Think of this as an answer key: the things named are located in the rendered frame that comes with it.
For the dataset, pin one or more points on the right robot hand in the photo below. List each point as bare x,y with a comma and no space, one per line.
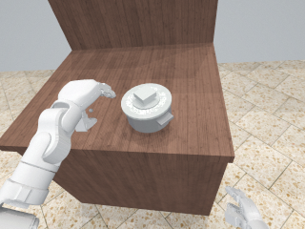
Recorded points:
247,210

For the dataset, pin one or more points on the knob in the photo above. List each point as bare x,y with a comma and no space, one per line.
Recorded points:
145,94

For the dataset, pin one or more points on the lid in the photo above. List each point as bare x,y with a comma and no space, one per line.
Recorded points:
154,108

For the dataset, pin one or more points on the table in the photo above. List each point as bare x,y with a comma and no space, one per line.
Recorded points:
127,43

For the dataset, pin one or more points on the pot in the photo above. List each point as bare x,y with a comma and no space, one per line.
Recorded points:
152,125

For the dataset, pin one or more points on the robot left forearm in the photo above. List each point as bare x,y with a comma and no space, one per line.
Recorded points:
29,183

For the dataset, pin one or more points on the left robot hand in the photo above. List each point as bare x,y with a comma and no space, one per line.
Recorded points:
83,93

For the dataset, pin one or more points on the left robot upper arm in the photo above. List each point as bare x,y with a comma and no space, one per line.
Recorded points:
14,219

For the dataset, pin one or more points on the robot right forearm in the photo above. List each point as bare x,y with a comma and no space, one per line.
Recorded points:
257,224

